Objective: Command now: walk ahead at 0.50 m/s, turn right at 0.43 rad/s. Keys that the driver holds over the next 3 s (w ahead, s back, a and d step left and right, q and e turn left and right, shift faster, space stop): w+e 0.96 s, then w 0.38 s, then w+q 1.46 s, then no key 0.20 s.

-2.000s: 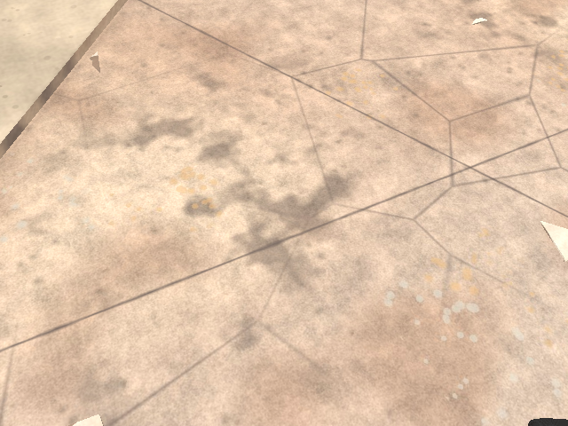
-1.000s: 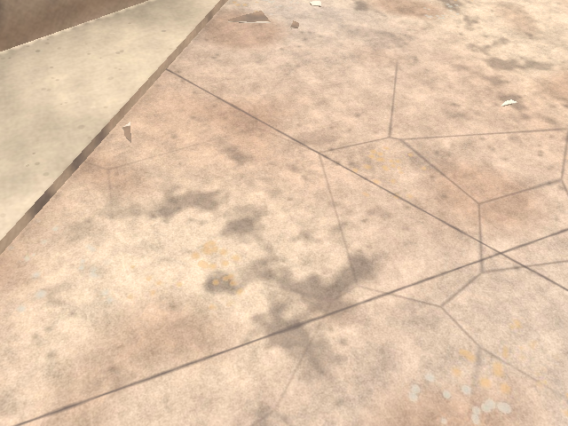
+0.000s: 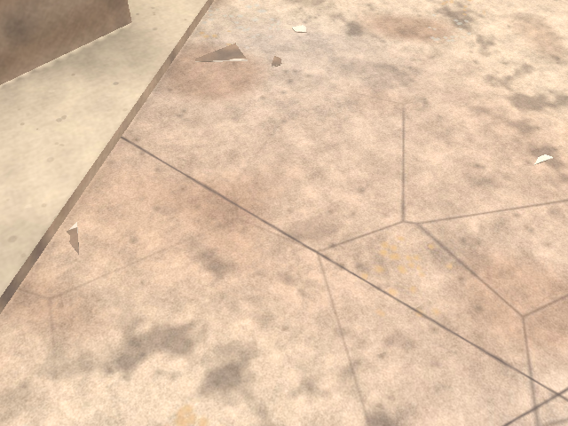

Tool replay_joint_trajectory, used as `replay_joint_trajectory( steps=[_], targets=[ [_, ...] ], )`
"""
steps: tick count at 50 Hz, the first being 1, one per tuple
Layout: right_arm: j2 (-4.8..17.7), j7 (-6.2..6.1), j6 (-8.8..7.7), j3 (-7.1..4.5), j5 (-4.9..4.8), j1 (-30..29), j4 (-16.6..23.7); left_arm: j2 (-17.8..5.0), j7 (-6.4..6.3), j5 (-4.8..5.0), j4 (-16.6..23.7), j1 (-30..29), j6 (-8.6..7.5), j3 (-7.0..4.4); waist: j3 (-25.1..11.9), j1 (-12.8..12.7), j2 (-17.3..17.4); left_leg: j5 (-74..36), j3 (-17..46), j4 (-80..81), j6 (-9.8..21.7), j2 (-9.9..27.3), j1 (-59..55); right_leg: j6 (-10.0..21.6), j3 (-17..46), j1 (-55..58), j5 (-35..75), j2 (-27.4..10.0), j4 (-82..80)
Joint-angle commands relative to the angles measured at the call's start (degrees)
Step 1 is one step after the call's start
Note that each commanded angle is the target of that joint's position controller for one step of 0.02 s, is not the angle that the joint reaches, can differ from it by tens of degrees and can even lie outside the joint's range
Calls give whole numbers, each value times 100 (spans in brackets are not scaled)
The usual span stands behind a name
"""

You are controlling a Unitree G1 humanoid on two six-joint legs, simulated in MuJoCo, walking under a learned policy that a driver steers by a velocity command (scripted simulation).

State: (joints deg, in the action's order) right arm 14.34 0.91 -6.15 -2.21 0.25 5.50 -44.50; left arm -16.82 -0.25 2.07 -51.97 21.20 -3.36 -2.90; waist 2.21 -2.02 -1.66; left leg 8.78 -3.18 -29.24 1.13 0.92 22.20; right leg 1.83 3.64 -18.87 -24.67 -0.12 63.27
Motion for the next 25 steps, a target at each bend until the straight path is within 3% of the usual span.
replay_joint_trajectory(
  steps=[1,3,6,11,16,18,19,20,21,22,23,24,25],
  targets=[
    [581,-32,-43,-173,44,593,-17,-548,-34,-10,564,-247,-40,-207,-440,345,885,164,1709,1746,809,1588,-1905,5,288,-1903,659,-723,471],
    [575,-28,-94,-199,50,411,-76,-288,-9,-1,590,-169,114,-186,-243,185,855,-285,1108,2037,855,1476,-1427,-60,197,-1658,887,-794,343],
    [754,-74,-124,-276,66,453,-207,-212,-4,-53,809,-461,222,-187,-30,141,602,-825,491,2227,955,1488,-1368,-159,229,-1976,1445,-848,-205],
    [1026,-169,-27,-358,23,652,-327,-87,188,-90,1138,-1335,149,-110,173,420,417,-1080,-379,2292,847,1385,-1637,-120,-207,-1838,2633,-739,-1865],
    [1260,-183,167,-461,-135,982,-484,-199,333,-93,1535,-1960,172,-122,341,535,399,-1662,-698,1864,680,1667,-2577,158,-531,-1952,2099,-581,-2566],
    [1421,-198,249,-514,-188,892,-454,-377,352,-101,1590,-1742,201,-214,72,297,567,-3378,-870,1148,553,1667,-2779,378,-844,-1380,1516,-252,-2611],
    [1476,-204,299,-532,-215,828,-429,-541,342,-88,1506,-1267,219,-314,-236,-1,616,-4206,-971,383,477,1595,-2742,521,-1017,-721,1311,1,-2655],
    [1426,-207,339,-505,-233,740,-397,-806,296,-62,1276,-381,232,-485,-686,-504,501,-4359,-1142,-815,302,1366,-2344,723,-1111,523,1586,306,-3007],
    [1171,-215,311,-401,-83,857,-307,-1321,171,-38,1029,570,292,-705,-1205,-841,-121,-2711,-1167,-2609,4,1101,-952,1037,-110,2273,1594,-146,-3165],
    [297,-154,157,-137,131,1330,32,-1935,140,1,1106,272,236,-751,-1575,-42,-1574,2428,-551,-4523,-347,-128,1564,2067,3215,3833,537,-1517,-3876],
    [766,-79,-78,-181,-107,782,94,-1480,196,-59,1317,388,118,-600,-2201,-459,-794,2638,772,-5110,-240,-192,2178,2252,4459,4088,-157,-1908,-4733],
    [1027,-39,-194,-253,-318,270,259,-1144,221,-108,1251,196,17,-501,-1394,-493,-472,2039,774,-5013,-91,68,2667,1950,3693,3633,295,-1800,-4834],
    [970,-71,-259,-229,-240,234,240,-976,217,-88,1282,-125,-35,-447,-958,-257,-89,1507,778,-4525,1,336,2455,1729,2952,2841,894,-1545,-4762]
  ],
)
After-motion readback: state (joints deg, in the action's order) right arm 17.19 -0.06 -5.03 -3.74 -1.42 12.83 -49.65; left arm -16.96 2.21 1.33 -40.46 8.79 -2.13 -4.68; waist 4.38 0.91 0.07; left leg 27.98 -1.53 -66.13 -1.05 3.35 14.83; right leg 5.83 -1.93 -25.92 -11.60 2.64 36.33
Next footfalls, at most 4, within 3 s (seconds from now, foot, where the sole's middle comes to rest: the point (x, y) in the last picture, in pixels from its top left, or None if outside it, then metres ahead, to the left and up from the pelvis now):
0.42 right None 0.36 -0.18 -0.77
0.92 left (341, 328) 0.71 -0.11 -0.77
1.40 right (485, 319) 0.75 -0.48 -0.77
1.94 left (444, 205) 1.13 -0.44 -0.77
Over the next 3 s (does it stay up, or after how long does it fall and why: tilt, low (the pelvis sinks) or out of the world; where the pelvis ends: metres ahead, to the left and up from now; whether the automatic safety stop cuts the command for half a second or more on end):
stays up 1.49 -0.54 -0.01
